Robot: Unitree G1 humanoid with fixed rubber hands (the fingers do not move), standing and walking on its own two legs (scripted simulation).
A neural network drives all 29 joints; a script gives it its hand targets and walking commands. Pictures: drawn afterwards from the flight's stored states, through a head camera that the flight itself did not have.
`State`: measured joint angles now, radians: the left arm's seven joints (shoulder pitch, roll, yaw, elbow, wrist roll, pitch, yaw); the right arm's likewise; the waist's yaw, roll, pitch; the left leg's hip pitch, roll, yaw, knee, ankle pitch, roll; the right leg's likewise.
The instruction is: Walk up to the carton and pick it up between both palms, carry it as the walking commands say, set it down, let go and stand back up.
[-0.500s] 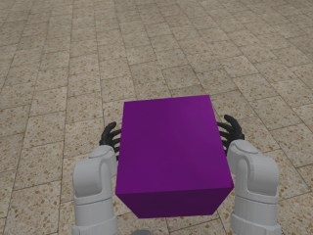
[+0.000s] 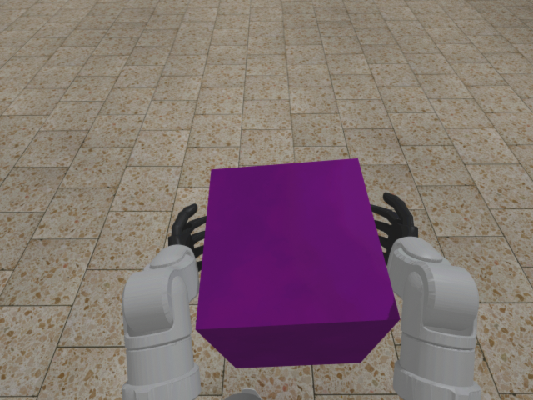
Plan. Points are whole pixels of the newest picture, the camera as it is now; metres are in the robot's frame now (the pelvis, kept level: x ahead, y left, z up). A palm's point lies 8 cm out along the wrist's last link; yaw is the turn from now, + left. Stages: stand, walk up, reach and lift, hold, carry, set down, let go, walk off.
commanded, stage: carry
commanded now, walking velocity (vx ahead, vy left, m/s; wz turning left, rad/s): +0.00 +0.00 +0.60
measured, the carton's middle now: (291, 273) +0.30 -0.01 +0.03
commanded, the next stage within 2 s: none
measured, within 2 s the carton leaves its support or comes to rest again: neither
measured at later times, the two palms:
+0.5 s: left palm (26, 359) +0.17 +0.28 +0.10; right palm (289, 283) +0.25 +0.00 +0.11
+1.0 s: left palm out of the picture +0.03 +0.36 +0.10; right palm (184, 347) +0.19 +0.12 +0.10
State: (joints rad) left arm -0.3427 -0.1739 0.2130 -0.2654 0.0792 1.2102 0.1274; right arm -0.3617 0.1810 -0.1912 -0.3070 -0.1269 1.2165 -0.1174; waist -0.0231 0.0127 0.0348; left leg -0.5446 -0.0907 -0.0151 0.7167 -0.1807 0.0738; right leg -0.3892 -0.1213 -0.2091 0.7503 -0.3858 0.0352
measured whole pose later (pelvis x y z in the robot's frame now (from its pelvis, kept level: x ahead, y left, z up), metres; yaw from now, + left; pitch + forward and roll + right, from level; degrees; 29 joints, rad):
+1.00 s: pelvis -0.14 +0.09 +0.00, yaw +33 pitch +2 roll +0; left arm -0.33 -0.17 0.19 -0.26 0.09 1.26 0.13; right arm -0.32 0.17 -0.17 -0.30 -0.12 1.23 -0.11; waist -0.03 0.02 0.01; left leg -0.43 -0.03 -0.01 0.73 -0.30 0.03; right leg -0.35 -0.19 -0.21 0.80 -0.48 0.07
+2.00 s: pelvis -0.25 +0.08 +0.00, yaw +65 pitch +3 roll +1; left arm -0.32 -0.17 0.19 -0.27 0.08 1.23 0.13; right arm -0.31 0.16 -0.16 -0.31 -0.12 1.23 -0.12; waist -0.02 0.02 0.03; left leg -0.52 0.00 -0.01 0.85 -0.43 0.03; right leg -0.36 -0.13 -0.21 0.77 -0.44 -0.01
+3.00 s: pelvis -0.29 +0.03 +0.01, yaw +67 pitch -1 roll +0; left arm -0.31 -0.17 0.21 -0.26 0.09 1.26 0.12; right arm -0.32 0.17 -0.15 -0.27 -0.12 1.23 -0.12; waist 0.02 0.03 0.03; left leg -0.45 -0.02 -0.01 0.66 -0.19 0.03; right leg -0.36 -0.08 -0.16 0.74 -0.35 -0.02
